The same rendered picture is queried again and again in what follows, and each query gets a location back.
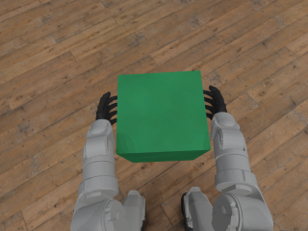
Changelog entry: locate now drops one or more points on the carton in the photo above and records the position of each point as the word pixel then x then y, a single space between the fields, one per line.
pixel 161 117

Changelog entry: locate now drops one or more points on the left robot upper arm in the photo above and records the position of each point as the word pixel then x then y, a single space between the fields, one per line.
pixel 105 215

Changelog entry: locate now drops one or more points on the left robot hand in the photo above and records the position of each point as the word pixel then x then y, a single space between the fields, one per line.
pixel 103 108

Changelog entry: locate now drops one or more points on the right robot foot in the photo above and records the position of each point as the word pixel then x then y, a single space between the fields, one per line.
pixel 187 228

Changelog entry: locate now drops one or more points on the right robot hand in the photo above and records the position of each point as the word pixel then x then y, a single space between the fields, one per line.
pixel 218 105

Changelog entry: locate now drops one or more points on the right robot forearm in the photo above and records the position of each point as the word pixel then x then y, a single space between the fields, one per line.
pixel 232 163

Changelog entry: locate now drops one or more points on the left robot forearm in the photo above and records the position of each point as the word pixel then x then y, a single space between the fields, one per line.
pixel 99 174

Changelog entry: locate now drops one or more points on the right robot upper arm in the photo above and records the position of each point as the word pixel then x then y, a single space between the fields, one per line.
pixel 234 212

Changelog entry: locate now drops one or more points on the left robot thigh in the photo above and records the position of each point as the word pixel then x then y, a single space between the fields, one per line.
pixel 134 207

